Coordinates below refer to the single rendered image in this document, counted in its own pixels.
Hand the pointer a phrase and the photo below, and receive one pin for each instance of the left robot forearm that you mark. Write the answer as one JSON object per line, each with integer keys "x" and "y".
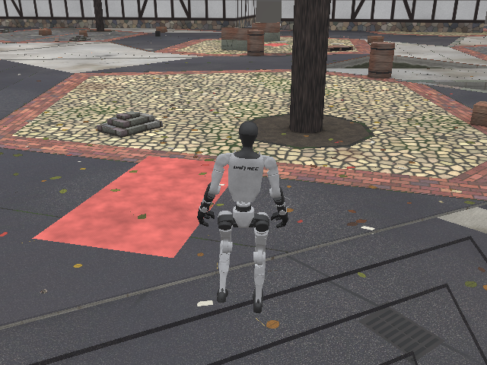
{"x": 207, "y": 200}

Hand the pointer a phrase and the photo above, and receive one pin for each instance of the left robot hand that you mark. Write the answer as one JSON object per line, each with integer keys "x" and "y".
{"x": 206, "y": 215}

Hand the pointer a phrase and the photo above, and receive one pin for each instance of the right robot hand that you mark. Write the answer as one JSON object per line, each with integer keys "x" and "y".
{"x": 277, "y": 216}

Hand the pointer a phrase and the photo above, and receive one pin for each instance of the right robot forearm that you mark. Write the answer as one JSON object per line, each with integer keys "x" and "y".
{"x": 280, "y": 203}

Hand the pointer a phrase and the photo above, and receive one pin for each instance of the right robot upper arm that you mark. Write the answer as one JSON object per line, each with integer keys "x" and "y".
{"x": 273, "y": 174}

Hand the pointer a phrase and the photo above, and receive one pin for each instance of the humanoid robot head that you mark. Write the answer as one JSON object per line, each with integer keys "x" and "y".
{"x": 248, "y": 132}

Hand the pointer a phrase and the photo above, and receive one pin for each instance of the left robot shin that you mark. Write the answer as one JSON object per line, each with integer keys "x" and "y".
{"x": 223, "y": 265}

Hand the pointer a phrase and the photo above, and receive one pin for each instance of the left robot upper arm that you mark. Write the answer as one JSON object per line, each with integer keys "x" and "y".
{"x": 217, "y": 173}

